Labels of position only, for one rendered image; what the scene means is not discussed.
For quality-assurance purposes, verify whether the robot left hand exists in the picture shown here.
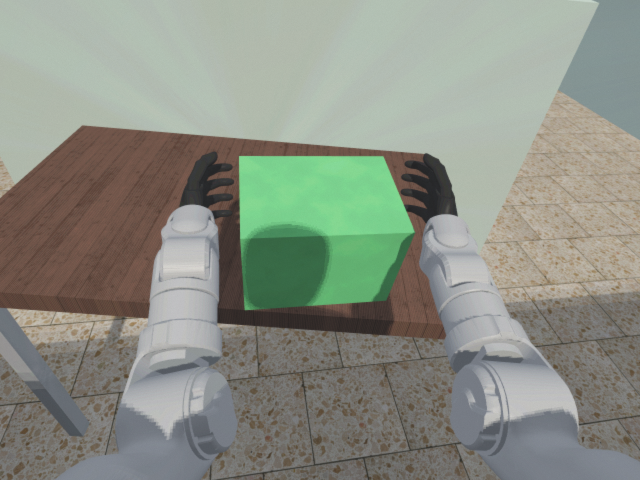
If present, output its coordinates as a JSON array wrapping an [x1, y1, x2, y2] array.
[[179, 152, 234, 219]]

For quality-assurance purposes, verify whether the right robot upper arm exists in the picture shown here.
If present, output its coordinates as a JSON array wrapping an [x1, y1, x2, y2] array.
[[450, 360, 640, 480]]

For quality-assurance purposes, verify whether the robot left forearm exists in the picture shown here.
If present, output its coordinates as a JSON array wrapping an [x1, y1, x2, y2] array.
[[115, 205, 222, 451]]

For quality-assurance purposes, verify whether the table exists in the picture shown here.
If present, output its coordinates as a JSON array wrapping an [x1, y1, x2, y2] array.
[[0, 125, 446, 437]]

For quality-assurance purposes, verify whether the left robot upper arm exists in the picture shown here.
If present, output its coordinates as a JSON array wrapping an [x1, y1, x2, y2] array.
[[54, 366, 238, 480]]

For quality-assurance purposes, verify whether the robot right hand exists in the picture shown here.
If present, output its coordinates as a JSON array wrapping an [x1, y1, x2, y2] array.
[[401, 153, 458, 223]]

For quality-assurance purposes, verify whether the robot right forearm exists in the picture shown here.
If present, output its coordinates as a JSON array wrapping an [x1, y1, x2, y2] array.
[[419, 214, 579, 435]]

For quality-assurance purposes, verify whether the carton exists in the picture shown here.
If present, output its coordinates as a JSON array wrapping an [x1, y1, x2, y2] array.
[[239, 156, 415, 310]]

